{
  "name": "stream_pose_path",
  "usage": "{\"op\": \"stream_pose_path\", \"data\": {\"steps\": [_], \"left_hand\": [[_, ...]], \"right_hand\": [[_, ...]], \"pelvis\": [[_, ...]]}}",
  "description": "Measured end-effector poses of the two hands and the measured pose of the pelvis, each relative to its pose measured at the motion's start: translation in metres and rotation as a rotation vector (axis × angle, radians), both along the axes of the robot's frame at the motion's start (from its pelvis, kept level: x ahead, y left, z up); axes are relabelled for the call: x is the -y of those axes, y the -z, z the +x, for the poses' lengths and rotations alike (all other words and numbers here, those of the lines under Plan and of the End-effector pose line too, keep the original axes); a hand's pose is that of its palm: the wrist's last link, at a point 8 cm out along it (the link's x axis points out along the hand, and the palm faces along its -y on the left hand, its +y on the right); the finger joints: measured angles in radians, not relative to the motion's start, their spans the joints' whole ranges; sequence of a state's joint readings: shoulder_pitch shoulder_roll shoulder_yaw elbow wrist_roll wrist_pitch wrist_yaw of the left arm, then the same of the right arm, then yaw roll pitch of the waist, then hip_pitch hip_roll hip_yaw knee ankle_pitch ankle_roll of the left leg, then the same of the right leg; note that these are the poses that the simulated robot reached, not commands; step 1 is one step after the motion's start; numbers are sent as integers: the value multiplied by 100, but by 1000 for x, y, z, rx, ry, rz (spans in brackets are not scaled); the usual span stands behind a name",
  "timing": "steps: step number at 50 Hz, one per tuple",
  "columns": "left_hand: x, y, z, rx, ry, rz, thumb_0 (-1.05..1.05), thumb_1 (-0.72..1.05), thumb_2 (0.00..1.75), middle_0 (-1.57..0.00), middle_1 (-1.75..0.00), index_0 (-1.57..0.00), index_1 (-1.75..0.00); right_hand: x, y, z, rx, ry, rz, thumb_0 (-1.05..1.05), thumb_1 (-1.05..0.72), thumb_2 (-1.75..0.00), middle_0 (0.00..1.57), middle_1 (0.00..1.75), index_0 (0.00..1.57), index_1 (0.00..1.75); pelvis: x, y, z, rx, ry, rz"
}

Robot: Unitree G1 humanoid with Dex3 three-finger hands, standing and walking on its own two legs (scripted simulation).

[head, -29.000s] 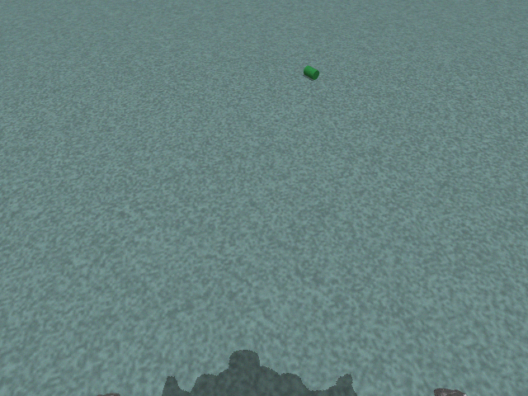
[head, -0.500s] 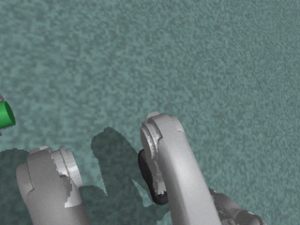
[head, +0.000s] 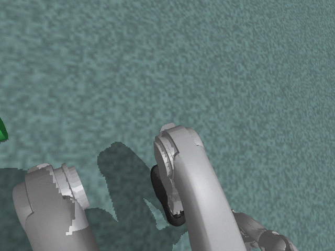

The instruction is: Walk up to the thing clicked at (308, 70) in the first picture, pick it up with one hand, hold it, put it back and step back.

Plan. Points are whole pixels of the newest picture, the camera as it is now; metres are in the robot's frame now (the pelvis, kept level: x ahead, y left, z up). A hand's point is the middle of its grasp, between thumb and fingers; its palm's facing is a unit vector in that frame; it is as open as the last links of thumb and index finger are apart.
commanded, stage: open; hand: left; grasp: from above
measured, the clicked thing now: out of the picture +0.42 +0.31 -0.25
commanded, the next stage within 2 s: withdraw in 0.74 s
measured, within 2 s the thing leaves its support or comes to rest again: rests again in 0.32 s
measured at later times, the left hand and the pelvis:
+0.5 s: hand out of the picture +0.42 +0.31 -0.23, palm faces -0.41 -0.16 -0.90, open 11.0 cm; pelvis +0.00 +0.00 +0.00, yaw +0 degrees
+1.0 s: hand out of the picture +0.43 +0.31 -0.22, palm faces -0.36 -0.15 -0.92, open 12.5 cm; pelvis +0.00 +0.00 +0.00, yaw +0 degrees
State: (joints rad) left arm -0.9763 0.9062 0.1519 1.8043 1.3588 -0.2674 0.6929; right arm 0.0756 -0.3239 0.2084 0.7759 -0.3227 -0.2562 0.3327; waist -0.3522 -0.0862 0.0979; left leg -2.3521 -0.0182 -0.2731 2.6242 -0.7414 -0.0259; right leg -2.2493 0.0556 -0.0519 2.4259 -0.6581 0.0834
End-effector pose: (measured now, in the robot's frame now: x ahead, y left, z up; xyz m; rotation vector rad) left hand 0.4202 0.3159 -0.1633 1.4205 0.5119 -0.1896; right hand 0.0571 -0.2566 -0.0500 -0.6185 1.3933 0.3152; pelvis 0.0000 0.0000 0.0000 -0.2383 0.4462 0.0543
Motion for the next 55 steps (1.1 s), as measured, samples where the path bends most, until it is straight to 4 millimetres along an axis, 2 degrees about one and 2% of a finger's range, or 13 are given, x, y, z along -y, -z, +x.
{"op": "stream_pose_path", "data": {"steps": [11,19,34,45,50,55], "left_hand": [[1,4,-3,4,11,9,-2,3,56,-77,-36,-74,-43],[0,7,1,16,-7,11,-1,-1,69,-64,-51,-59,-57],[-5,6,0,-11,-27,5,0,-16,79,-42,-70,-39,-74],[-1,3,0,6,7,-3,0,-20,82,-33,-82,-32,-82],[-3,-6,6,68,-9,7,0,-25,82,-29,-84,-30,-83],[-11,-35,14,148,-50,44,0,-31,84,-26,-86,-27,-85]], "right_hand": [[2,-3,2,-2,-17,2,1,-90,-90,20,30,20,30],[8,-8,4,-5,-14,-16,1,-90,-90,20,30,20,30],[7,-7,2,-14,3,1,1,-90,-90,20,30,20,30],[6,-8,1,-5,-2,-9,1,-89,-90,20,30,20,30],[6,-9,1,-2,6,-5,1,-90,-90,20,30,20,30],[7,-7,7,20,72,16,1,-90,-90,20,30,20,30]], "pelvis": [[1,-1,-1,1,1,-1],[1,-1,1,-6,1,-4],[1,-4,2,-13,-1,-3],[0,-4,0,-3,-1,-3],[1,-5,0,-13,-1,-3],[1,-9,4,-56,-3,1]]}}
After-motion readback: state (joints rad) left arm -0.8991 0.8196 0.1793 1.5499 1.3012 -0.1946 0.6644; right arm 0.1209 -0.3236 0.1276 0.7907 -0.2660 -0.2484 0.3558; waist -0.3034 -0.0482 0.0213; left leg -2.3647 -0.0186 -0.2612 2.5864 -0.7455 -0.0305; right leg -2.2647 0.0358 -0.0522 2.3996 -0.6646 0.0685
